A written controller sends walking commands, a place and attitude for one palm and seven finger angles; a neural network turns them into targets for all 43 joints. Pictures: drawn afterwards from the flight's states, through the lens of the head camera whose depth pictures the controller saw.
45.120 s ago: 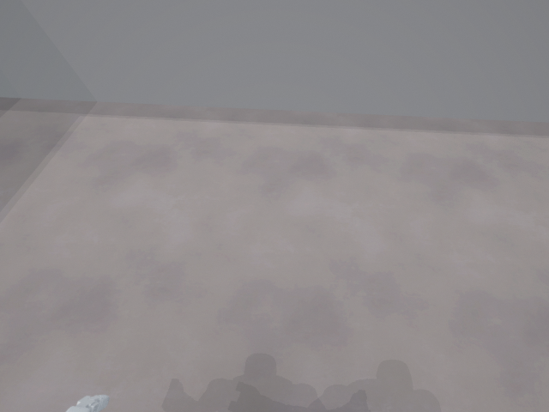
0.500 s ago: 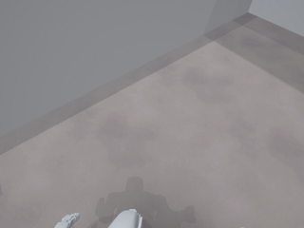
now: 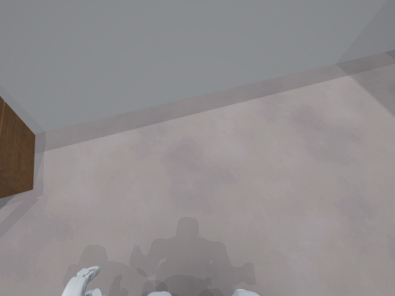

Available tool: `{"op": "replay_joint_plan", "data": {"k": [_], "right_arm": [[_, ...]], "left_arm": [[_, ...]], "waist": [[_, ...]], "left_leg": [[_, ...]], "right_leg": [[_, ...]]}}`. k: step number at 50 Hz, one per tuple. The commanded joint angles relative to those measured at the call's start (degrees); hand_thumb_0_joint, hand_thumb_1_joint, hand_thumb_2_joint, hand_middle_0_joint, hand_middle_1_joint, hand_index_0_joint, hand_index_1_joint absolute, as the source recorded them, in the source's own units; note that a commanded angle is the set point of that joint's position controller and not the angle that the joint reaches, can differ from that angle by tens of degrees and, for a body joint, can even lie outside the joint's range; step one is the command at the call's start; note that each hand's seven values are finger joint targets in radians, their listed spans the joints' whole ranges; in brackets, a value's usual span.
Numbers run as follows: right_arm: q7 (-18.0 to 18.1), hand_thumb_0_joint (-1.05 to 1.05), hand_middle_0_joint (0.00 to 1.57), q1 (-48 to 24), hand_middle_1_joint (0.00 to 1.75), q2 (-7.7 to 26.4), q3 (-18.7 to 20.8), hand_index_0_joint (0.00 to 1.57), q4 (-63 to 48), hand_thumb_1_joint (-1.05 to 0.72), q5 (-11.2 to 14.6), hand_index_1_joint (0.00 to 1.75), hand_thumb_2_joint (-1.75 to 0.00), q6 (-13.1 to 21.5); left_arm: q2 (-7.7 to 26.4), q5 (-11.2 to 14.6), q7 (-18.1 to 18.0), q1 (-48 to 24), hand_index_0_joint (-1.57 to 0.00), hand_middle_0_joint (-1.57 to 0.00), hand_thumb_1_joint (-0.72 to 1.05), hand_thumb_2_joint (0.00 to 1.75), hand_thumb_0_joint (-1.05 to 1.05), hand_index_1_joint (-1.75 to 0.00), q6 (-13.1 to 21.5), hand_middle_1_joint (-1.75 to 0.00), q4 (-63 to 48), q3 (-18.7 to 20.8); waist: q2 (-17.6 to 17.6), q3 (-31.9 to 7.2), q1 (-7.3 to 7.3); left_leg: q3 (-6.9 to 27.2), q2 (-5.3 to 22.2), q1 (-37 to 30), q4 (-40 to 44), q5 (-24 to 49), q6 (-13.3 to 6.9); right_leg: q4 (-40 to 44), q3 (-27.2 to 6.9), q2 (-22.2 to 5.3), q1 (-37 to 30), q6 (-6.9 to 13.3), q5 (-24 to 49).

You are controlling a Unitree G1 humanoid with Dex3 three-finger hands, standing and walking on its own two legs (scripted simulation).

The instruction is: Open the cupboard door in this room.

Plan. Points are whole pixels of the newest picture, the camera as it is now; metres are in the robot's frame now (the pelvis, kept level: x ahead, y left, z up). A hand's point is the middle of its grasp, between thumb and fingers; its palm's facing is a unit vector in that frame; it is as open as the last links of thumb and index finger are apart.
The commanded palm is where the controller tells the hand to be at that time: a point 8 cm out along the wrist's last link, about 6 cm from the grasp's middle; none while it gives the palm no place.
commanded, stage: turn to face it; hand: left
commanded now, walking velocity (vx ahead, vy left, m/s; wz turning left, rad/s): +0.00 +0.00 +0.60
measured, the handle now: out of the picture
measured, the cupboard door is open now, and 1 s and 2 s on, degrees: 42 42 42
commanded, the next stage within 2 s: take the last steps up to it in 1.68 s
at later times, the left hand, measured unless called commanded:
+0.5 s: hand out of the picture +0.00 +0.23 -0.18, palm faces +0.35 -0.91 -0.23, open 7.4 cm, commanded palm none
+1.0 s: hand out of the picture -0.01 +0.17 -0.15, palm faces +0.58 -0.78 -0.25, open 7.4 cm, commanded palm none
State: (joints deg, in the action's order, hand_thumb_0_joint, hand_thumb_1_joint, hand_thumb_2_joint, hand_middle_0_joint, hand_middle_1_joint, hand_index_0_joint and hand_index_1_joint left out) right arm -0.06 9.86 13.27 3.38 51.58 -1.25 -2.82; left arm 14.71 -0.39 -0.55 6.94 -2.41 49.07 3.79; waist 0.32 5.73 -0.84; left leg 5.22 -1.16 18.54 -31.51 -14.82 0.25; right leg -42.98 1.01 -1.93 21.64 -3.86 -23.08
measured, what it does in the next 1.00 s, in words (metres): steps on the spot, turning left: right foot, then left foot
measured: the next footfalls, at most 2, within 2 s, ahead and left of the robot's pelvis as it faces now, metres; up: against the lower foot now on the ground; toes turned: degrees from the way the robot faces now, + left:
right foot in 0.04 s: +0.04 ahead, -0.14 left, +0.00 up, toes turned +0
left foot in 0.38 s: +0.03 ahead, +0.11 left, +0.00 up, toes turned +19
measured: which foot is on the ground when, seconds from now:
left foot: down 0.00-0.04, up 0.06-0.36, down 0.38-0.80, up 0.82-1.00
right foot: up 0.00-0.02, down 0.04-0.36, up 0.38-0.78, down 0.80-1.00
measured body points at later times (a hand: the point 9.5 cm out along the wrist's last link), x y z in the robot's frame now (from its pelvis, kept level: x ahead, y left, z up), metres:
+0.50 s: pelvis +0.00 +0.01 +0.00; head +0.05 +0.06 +0.44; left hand -0.02 +0.28 -0.17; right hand +0.20 -0.20 -0.12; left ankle -0.01 +0.10 -0.73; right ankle +0.01 -0.15 -0.66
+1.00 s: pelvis +0.02 -0.04 +0.01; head +0.07 -0.02 +0.45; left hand -0.04 +0.21 -0.13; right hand +0.24 -0.22 -0.14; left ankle -0.05 +0.06 -0.67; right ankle +0.08 -0.15 -0.73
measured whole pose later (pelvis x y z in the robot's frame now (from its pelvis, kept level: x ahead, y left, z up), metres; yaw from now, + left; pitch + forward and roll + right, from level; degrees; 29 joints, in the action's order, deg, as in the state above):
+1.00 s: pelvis +0.02 -0.04 +0.01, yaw +37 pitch +0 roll +1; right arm -1.6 9.3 14.4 5.1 53.4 -0.5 -5.2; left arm 11.3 -1.2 -1.3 10.5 -0.6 49.5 1.9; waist -0.8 6.0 -1.7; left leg -1.8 0.0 27.3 -58.3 -25.5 3.7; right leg -28.9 7.3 -5.4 11.1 -0.5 -17.4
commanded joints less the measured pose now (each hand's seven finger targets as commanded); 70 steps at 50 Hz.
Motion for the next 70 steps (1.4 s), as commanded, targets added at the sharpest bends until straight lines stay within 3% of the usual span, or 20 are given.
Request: {"op": "replay_joint_plan", "data": {"k": [1,2,7,13,16,17,18,19,25,37,38,40,45,51,55,56,57,58,63,70], "right_arm": [[0.09,0.00,0.20,-3.74,0.30,7.90,3.09,0.20,-6.48,-0.90,0.81,0.30,-0.90,0.96],[-0.30,0.00,0.20,-4.31,0.30,6.04,2.74,0.20,-7.77,-0.90,0.81,0.30,-0.90,1.09],[-1.47,0.00,0.20,-4.02,0.30,5.29,2.25,0.20,-4.87,-0.90,0.48,0.30,-0.90,-0.31],[-2.04,0.00,0.20,-7.83,0.30,3.18,1.09,0.20,-5.86,-0.90,0.91,0.30,-0.90,0.24],[-1.73,0.00,0.20,-3.29,0.30,4.72,1.27,0.20,-5.13,-0.90,0.69,0.30,-0.90,0.88],[-1.62,0.00,0.20,0.96,0.30,7.58,2.07,0.20,-4.16,-0.90,0.48,0.30,-0.90,1.39],[-1.23,0.00,0.20,5.48,0.30,14.88,3.86,0.20,-3.85,-0.90,-0.19,0.30,-0.90,1.91],[-0.76,0.00,0.20,9.44,0.30,17.48,4.26,0.20,-2.85,-0.90,0.12,0.30,-0.90,1.34],[1.25,0.00,0.20,0.59,0.30,11.58,2.39,0.20,-4.26,-0.90,0.08,0.30,-0.90,2.50],[0.53,0.00,0.20,-1.83,0.30,11.77,3.73,0.20,-4.26,-0.90,0.04,0.30,-0.90,0.99],[0.36,0.00,0.20,-2.41,0.30,10.26,3.61,0.20,-4.78,-0.90,0.45,0.30,-0.90,0.98],[-0.43,0.00,0.20,-2.88,0.30,6.15,3.02,0.20,-6.72,-0.90,0.67,0.30,-0.90,1.16],[-1.54,0.00,0.20,-2.36,0.30,5.19,2.53,0.20,-3.55,-0.90,0.47,0.30,-0.90,-0.46],[-1.95,0.00,0.20,-7.71,0.30,3.09,1.32,0.20,-4.90,-0.90,0.85,0.30,-0.90,0.13],[-1.63,0.00,0.20,-2.34,0.30,5.05,1.49,0.20,-4.04,-0.90,0.65,0.30,-0.90,0.94],[-1.44,0.00,0.20,1.57,0.30,8.76,2.48,0.20,-3.40,-0.90,0.36,0.30,-0.90,1.46],[-1.01,0.00,0.20,6.33,0.30,16.00,4.33,0.20,-3.00,-0.90,-0.19,0.30,-0.90,1.78],[-0.50,0.00,0.20,9.92,0.30,17.92,4.53,0.20,-1.78,-0.90,-0.03,0.30,-0.90,1.26],[1.19,0.00,0.20,-0.18,0.30,11.35,2.21,0.20,-4.10,-0.90,-0.13,0.30,-0.90,2.24],[0.87,0.00,0.20,0.98,0.30,11.42,2.45,0.20,-2.91,-0.90,-0.36,0.30,-0.90,1.83]], "left_arm": [[10.03,-0.96,-0.98,10.11,-0.20,-0.20,0.90,0.90,0.00,-0.30,2.34,-0.30,-2.57,2.71],[13.68,-1.48,-1.10,9.74,-0.20,-0.20,0.90,0.90,0.00,-0.30,2.44,-0.30,-2.97,3.00],[6.85,-0.91,-1.48,2.90,-0.20,-0.20,0.90,0.90,0.00,-0.30,2.84,-0.30,-4.72,1.08],[10.40,-1.29,-1.23,7.75,-0.20,-0.20,0.90,0.90,0.00,-0.30,2.85,-0.30,-2.45,2.25],[10.92,-0.70,-0.72,7.15,-0.20,-0.20,0.90,0.90,0.00,-0.30,2.59,-0.30,-2.07,2.64],[9.98,-0.29,-0.50,6.22,-0.20,-0.20,0.90,0.90,0.00,-0.30,2.42,-0.30,-2.69,2.62],[5.86,0.11,0.01,6.09,-0.20,-0.20,0.90,0.90,0.00,-0.30,2.06,-0.30,-4.86,1.79],[5.01,-0.48,-0.29,1.46,-0.20,-0.20,0.90,0.90,0.00,-0.30,1.51,-0.30,-7.01,0.55],[5.10,-0.61,0.09,2.38,-0.20,-0.20,0.90,0.90,0.00,-0.30,0.59,-0.30,-2.38,1.39],[5.01,0.06,-0.45,4.76,-0.20,-0.20,0.90,0.90,0.00,-0.30,1.39,-0.30,-3.17,1.34],[6.65,-0.07,-0.80,7.32,-0.20,-0.20,0.90,0.90,0.00,-0.30,1.95,-0.30,-2.87,1.87],[13.56,-1.38,-1.35,7.99,-0.20,-0.20,0.90,0.90,0.00,-0.30,2.38,-0.30,-3.35,2.72],[6.56,-0.77,-1.53,1.61,-0.20,-0.20,0.90,0.90,0.00,-0.30,2.90,-0.30,-4.66,1.00],[10.10,-1.19,-1.26,8.34,-0.20,-0.20,0.90,0.90,0.00,-0.30,2.88,-0.30,-1.83,2.15],[10.71,-0.67,-0.70,7.31,-0.20,-0.20,0.90,0.90,0.00,-0.30,2.46,-0.30,-1.49,2.66],[9.35,-0.23,-0.41,6.78,-0.20,-0.20,0.90,0.90,0.00,-0.30,2.20,-0.30,-2.36,2.48],[4.92,0.11,0.09,5.55,-0.20,-0.20,0.90,0.90,0.00,-0.30,1.92,-0.30,-4.90,1.31],[5.41,-0.59,-0.37,1.71,-0.20,-0.20,0.90,0.90,0.00,-0.30,1.28,-0.30,-6.50,0.84],[4.89,-0.66,0.05,3.02,-0.20,-0.20,0.90,0.90,0.00,-0.30,0.42,-0.30,-1.98,1.42],[3.90,-0.52,0.07,1.45,-0.20,-0.20,0.90,0.90,0.00,-0.30,0.45,-0.30,-2.55,0.82]], "waist": [[-7.01,-9.90,4.54],[-18.95,-8.53,4.91],[-13.64,-6.21,0.59],[-12.55,-7.18,3.33],[-10.41,-9.27,0.74],[-4.30,-11.93,-1.89],[14.80,-14.55,-4.11],[15.05,-13.34,-5.61],[7.47,-10.24,-0.16],[8.21,-9.22,1.86],[3.72,-10.38,3.33],[-16.84,-8.70,4.16],[-12.69,-5.38,-0.05],[-11.89,-6.59,3.57],[-9.56,-8.77,0.26],[-1.40,-11.81,-2.11],[17.03,-13.54,-4.65],[12.54,-13.61,-5.84],[7.61,-8.33,-0.05],[7.36,-8.63,-0.73]], "left_leg": [[5.38,2.48,13.41,-6.98,-1.70,-1.30],[-3.63,-3.59,17.27,-22.48,-20.53,2.10],[-4.92,2.72,13.84,-34.30,-11.96,3.58],[-10.60,1.53,6.89,-13.22,-11.83,3.07],[-11.68,0.42,-3.37,0.45,-2.00,1.85],[-8.10,3.40,-13.04,6.55,7.42,0.25],[14.78,20.21,-23.17,8.48,27.81,-8.00],[19.64,26.24,-21.40,8.73,38.30,-13.71],[8.57,14.44,-12.50,10.13,28.54,-9.35],[16.20,9.55,0.53,6.85,14.68,-7.11],[15.05,7.00,5.04,2.97,10.02,-4.77],[-2.10,-3.78,16.98,-22.66,-20.28,1.94],[-4.55,2.44,13.94,-34.77,-10.57,3.70],[-10.12,1.45,8.18,-15.17,-12.31,3.40],[-11.05,0.54,-5.44,2.47,-1.01,1.66],[-4.61,5.86,-15.74,6.84,10.21,-0.85],[18.38,23.08,-23.70,8.77,32.61,-10.03],[19.96,26.91,-20.25,8.91,33.64,-15.01],[9.17,14.85,-9.98,11.62,21.98,-9.42],[11.98,13.51,-8.43,12.18,15.31,-10.00]], "right_leg": [[25.68,-11.59,-11.27,-23.17,4.06,7.40],[29.55,-23.59,-25.43,-19.66,11.22,11.68],[22.15,-3.13,-16.38,-14.17,10.94,33.66],[18.34,0.93,-18.24,-18.58,10.35,39.71],[11.00,4.72,-17.16,-15.15,6.62,37.01],[2.67,7.21,-16.09,-8.74,3.84,31.29],[-11.84,9.68,-7.29,8.31,-1.13,-1.78],[-19.51,3.48,-5.11,13.11,-1.06,-15.79],[-22.63,-2.04,-4.11,10.78,-1.44,-0.02],[11.58,0.36,2.24,-11.77,0.55,5.45],[20.43,-2.30,-0.62,-19.07,1.36,8.67],[29.40,-22.93,-25.83,-19.78,12.02,11.65],[23.04,-3.03,-15.92,-13.76,10.74,31.85],[19.12,0.34,-18.28,-19.36,10.54,40.06],[10.17,4.83,-17.27,-13.47,5.93,35.39],[0.89,7.76,-14.86,-5.14,2.71,27.12],[-13.49,9.38,-5.95,11.32,-1.92,-10.25],[-20.30,2.34,-5.13,12.86,-0.74,-16.50],[-23.05,-1.65,-4.37,10.54,-0.90,-0.71],[-8.66,-0.31,-1.35,4.30,-0.55,-1.92]]}}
